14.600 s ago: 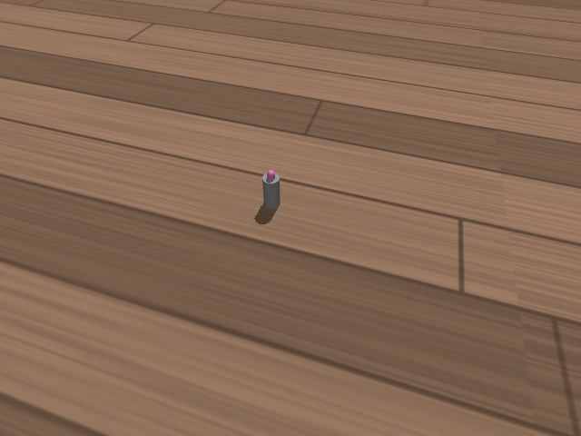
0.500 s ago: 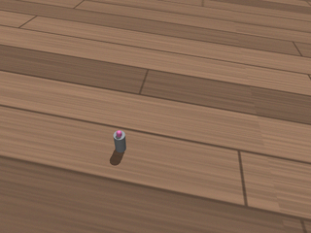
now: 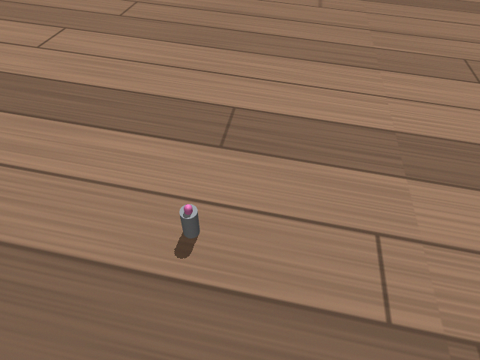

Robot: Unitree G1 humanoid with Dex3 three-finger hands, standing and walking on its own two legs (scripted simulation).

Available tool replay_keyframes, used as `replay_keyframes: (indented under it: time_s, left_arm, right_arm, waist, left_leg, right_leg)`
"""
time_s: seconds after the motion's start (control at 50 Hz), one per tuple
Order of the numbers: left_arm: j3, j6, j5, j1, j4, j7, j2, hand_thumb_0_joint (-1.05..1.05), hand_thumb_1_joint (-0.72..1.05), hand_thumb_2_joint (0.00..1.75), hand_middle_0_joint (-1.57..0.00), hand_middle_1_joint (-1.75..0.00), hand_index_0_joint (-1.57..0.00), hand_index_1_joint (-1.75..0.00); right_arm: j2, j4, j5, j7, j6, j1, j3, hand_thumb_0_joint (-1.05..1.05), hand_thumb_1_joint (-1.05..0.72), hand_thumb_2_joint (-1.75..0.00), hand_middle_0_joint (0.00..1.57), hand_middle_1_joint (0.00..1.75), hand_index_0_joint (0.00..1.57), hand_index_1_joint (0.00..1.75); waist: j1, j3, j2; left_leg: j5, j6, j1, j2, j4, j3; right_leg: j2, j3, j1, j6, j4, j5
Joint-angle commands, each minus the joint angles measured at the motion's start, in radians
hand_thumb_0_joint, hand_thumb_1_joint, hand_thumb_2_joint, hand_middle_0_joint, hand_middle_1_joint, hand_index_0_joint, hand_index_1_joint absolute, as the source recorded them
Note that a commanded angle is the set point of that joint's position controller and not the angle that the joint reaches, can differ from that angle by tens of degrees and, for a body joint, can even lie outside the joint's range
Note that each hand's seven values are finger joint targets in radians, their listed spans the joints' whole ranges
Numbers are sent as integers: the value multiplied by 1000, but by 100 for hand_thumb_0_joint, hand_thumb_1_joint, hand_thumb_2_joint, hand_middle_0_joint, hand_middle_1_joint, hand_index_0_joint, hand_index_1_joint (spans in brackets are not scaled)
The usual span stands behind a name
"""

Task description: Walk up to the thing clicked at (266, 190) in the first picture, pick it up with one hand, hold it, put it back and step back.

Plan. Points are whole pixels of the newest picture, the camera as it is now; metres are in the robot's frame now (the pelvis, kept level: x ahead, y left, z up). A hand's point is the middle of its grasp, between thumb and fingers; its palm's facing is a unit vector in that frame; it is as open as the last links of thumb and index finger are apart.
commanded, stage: walk up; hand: left
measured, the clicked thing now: (189, 219) +0.80 +0.22 -0.66
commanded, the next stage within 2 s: stand in 0.56 s
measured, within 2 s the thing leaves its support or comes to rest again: neither
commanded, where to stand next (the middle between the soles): +0.46 +0.00 m, yaw +2 degrees
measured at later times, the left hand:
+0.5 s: hand out of the picture +0.13 +0.25 -0.15, palm faces +0.02 -0.94 -0.35, open 7.4 cm
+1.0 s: hand out of the picture +0.06 +0.25 -0.14, palm faces -0.01 -0.94 -0.33, open 7.4 cm
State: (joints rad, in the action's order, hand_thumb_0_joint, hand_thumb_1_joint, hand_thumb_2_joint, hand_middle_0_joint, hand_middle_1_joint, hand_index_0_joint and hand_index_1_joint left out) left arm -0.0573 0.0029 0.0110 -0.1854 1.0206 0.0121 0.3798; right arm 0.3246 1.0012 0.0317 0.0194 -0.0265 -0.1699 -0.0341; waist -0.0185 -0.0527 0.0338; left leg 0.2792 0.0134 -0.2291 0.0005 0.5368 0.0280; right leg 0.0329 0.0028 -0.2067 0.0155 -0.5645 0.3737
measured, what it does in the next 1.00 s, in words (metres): stands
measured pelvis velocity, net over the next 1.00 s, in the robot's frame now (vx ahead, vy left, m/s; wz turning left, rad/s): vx -0.02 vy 0.00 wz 0.00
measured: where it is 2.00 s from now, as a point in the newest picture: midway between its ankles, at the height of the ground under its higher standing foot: outside the picture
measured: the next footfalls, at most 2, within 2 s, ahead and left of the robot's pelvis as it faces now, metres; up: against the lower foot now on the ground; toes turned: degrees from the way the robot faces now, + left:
left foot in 1.84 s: +0.12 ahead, +0.13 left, +0.00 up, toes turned +4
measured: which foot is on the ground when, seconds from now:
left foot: down 0.00-1.00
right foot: down 0.00-1.00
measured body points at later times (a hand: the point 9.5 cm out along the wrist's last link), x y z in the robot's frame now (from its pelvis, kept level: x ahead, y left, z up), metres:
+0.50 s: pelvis +0.02 +0.00 +0.00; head +0.04 +0.00 +0.45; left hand +0.13 +0.30 -0.12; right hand +0.13 -0.30 -0.12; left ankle +0.01 +0.11 -0.73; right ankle -0.01 -0.13 -0.73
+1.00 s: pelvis -0.02 +0.00 +0.02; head -0.02 +0.00 +0.46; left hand +0.07 +0.30 -0.12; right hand +0.07 -0.30 -0.12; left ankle +0.01 +0.11 -0.73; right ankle -0.01 -0.13 -0.73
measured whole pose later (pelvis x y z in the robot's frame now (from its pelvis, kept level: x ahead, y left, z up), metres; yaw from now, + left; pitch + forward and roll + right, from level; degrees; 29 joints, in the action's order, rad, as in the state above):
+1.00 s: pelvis -0.02 +0.00 +0.02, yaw +0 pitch -4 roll +0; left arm -0.01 -0.01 0.01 -0.10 1.13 0.01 0.34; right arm 0.34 1.13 0.01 0.02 -0.01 -0.08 -0.01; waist 0.00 -0.06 0.00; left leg 0.14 0.00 -0.11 0.01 0.32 0.02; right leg 0.02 0.01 -0.08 -0.02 -0.31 0.17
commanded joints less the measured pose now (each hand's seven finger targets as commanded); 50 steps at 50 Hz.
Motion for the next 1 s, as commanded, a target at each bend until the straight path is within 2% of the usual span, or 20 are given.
replay_keyframes:
  time_s: [0.0,0.02,0.04,0.06,0.1,0.12,0.14,0.22,0.28,0.4,0.52,0.54,0.56,0.58,0.64,0.68,0.8,0.86,0.9,0.98]
  left_arm:
    - [-44,-55,3,-16,-29,-25,200,0,90,90,-20,-30,-20,-30]
    - [-47,-59,4,-14,-37,-28,227,0,90,90,-20,-30,-20,-30]
    - [-47,-58,8,27,-47,-25,255,0,90,90,-20,-30,-20,-30]
    - [-45,-54,10,73,-61,-23,256,0,90,90,-20,-30,-20,-30]
    - [-34,-47,1,111,-72,-23,214,0,90,90,-20,-30,-20,-30]
    - [-33,-46,-1,113,-68,-24,200,0,90,90,-20,-30,-20,-30]
    - [-29,-46,0,103,-59,-24,189,0,90,90,-20,-30,-20,-30]
    - [-31,-45,-4,108,-50,-28,190,0,90,90,-20,-30,-20,-30]
    - [-31,-40,-4,106,-46,-31,192,0,90,90,-20,-30,-20,-30]
    - [-25,-34,2,144,-47,-29,192,0,90,90,-20,-30,-20,-30]
    - [-29,-36,3,146,-39,-29,203,0,90,90,-20,-30,-20,-30]
    - [-2,-38,-6,155,-19,-27,166,0,90,90,-20,-30,-20,-30]
    - [-3,-39,-7,148,-21,-28,167,0,90,90,-20,-30,-20,-30]
    - [-2,-38,-6,151,-16,-29,177,0,90,90,-20,-30,-20,-30]
    - [4,-35,-7,168,-5,-28,171,0,90,90,-20,-30,-20,-30]
    - [5,-37,-5,160,5,-28,177,0,90,90,-20,-30,-20,-30]
    - [11,-38,-3,164,30,-21,181,0,90,90,-20,-30,-20,-30]
    - [14,-40,0,148,42,-19,179,0,90,90,-20,-30,-20,-30]
    - [15,-39,1,161,44,-17,181,0,90,90,-20,-30,-20,-30]
    - [16,-38,1,132,55,-12,178,0,90,90,-20,-30,-20,-30]
  right_arm:
    - [221,-82,-27,-26,-22,102,-48,0,-90,-90,20,30,20,30]
    - [213,-83,-30,-26,-18,87,-46,0,-90,-90,20,30,20,30]
    - [201,-76,-27,-26,-15,71,-46,0,-90,-90,20,30,20,30]
    - [200,-56,-20,-28,-14,51,-47,0,-90,-90,20,30,20,30]
    - [226,-33,-12,-27,-21,43,-53,0,-90,-90,20,30,20,30]
    - [239,-33,-13,-25,-23,60,-56,0,-90,-90,20,30,20,30]
    - [237,-35,-17,-24,-24,81,-54,0,-90,-90,20,30,20,30]
    - [228,-24,-22,-32,-23,73,-49,0,-90,-90,20,30,20,30]
    - [232,-21,-23,-35,-17,91,-53,0,-90,-90,20,30,20,30]
    - [234,-22,-16,-32,-11,137,-51,0,-90,-90,20,30,20,30]
    - [228,-15,-16,-30,-8,146,-50,0,-90,-90,20,30,20,30]
    - [224,-4,-24,-30,-9,151,-34,0,-90,-90,20,30,20,30]
    - [227,-3,-25,-30,-9,143,-36,0,-90,-90,20,30,20,30]
    - [230,5,-25,-31,-10,131,-34,0,-90,-90,20,30,20,30]
    - [233,16,-27,-30,-7,149,-27,0,-90,-90,20,30,20,30]
    - [227,21,-28,-30,-6,151,-26,0,-90,-90,20,30,20,30]
    - [228,44,-26,-24,-5,154,-16,0,-90,-90,20,30,20,30]
    - [228,51,-23,-21,-7,161,-17,0,-90,-90,20,30,20,30]
    - [225,59,-20,-20,-6,141,-13,0,-90,-90,20,30,20,30]
    - [232,65,-20,-16,-9,146,-15,0,-90,-90,20,30,20,30]
  waist:
    - [-23,107,-76]
    - [-10,127,-55]
    - [11,105,-33]
    - [27,88,-7]
    - [32,75,-16]
    - [24,73,-17]
    - [12,78,-15]
    - [12,129,-17]
    - [8,155,-32]
    - [8,112,-58]
    - [11,114,-31]
    - [19,103,-48]
    - [21,131,-43]
    - [27,132,-39]
    - [22,111,-51]
    - [25,133,-37]
    - [22,83,-37]
    - [18,79,-31]
    - [26,39,-33]
    - [14,36,-45]
  left_leg:
    - [-380,20,-26,98,10,-85]
    - [-281,4,-53,64,33,-60]
    - [-99,2,-48,39,20,-43]
    - [-58,2,1,44,-17,-41]
    - [-208,20,70,83,-68,-87]
    - [-289,38,68,111,-71,-114]
    - [-341,53,75,127,-70,-128]
    - [-499,42,84,116,-47,-95]
    - [-488,46,103,113,-28,-85]
    - [-344,51,70,122,-77,-106]
    - [-326,37,73,101,-65,-78]
    - [-440,27,121,122,-115,-110]
    - [-504,25,162,129,-112,-103]
    - [-523,18,169,130,-121,-102]
    - [-451,14,164,133,-164,-104]
    - [-450,11,187,134,-179,-101]
    - [-248,5,146,128,-253,-107]
    - [-217,3,170,128,-266,-110]
    - [-112,-1,126,123,-290,-113]
    - [-57,3,118,129,-314,-129]
  right_leg:
    - [81,-105,168,36,187,-420]
    - [133,-172,189,63,186,-425]
    - [178,-206,136,99,174,-338]
    - [188,-199,83,110,163,-305]
    - [126,-110,24,66,128,-348]
    - [82,-57,26,46,103,-367]
    - [66,-38,35,30,102,-382]
    - [75,-43,123,29,77,-507]
    - [75,-31,128,32,63,-518]
    - [67,-38,103,29,94,-396]
    - [84,-58,125,35,125,-442]
    - [101,-80,111,21,166,-536]
    - [99,-70,128,13,169,-586]
    - [94,-67,127,11,167,-583]
    - [90,-66,149,2,210,-492]
    - [95,-62,163,4,226,-504]
    - [94,-72,147,-5,296,-315]
    - [96,-78,110,-4,315,-280]
    - [91,-81,87,-6,333,-192]
    - [87,-80,68,-3,328,-161]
